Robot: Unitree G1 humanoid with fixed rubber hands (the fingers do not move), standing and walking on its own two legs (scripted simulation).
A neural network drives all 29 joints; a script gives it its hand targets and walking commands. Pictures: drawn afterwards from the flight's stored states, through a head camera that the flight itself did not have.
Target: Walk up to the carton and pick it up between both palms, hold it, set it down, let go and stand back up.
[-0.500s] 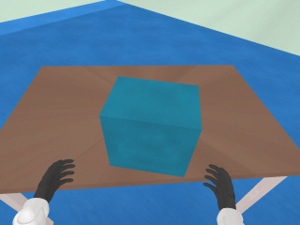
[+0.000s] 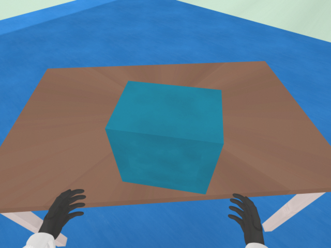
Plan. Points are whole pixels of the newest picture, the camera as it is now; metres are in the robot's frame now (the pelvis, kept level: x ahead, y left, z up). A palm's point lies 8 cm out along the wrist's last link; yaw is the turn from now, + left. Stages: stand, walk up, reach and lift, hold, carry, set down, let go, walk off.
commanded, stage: set down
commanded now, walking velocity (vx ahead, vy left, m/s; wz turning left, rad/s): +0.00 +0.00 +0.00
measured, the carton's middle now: (168, 139) +0.44 +0.00 -0.01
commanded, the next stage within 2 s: let go in 0.96 s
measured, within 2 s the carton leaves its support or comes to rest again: neither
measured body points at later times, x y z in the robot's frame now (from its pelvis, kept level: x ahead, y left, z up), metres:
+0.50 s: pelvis +0.01 -0.01 +0.00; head +0.02 -0.01 +0.45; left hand +0.20 +0.25 -0.05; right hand +0.19 -0.20 -0.06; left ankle +0.02 +0.12 -0.74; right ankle -0.01 -0.14 -0.74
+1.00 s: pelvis +0.01 -0.01 +0.00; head +0.02 -0.01 +0.45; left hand +0.19 +0.23 -0.07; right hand +0.18 -0.21 -0.09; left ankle +0.02 +0.12 -0.74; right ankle -0.01 -0.14 -0.74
